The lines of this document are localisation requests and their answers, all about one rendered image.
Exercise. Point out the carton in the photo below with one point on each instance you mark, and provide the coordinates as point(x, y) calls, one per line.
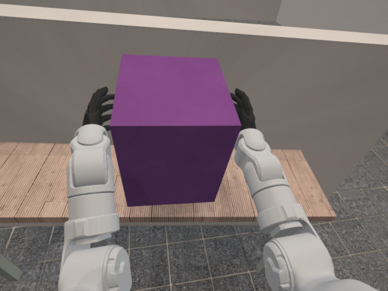
point(174, 126)

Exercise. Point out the table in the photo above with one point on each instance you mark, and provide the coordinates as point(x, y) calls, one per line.
point(33, 189)

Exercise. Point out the robot right upper arm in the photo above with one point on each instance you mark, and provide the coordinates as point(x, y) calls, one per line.
point(301, 263)

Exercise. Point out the robot right hand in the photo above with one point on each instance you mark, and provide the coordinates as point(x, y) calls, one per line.
point(244, 109)

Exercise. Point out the right robot forearm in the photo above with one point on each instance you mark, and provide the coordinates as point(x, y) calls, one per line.
point(278, 212)

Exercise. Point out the robot left hand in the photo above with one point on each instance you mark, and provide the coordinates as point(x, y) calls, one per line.
point(93, 114)

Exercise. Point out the robot left upper arm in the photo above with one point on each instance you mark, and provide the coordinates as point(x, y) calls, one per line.
point(105, 268)

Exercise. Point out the left robot forearm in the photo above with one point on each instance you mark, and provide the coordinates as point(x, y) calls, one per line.
point(90, 189)

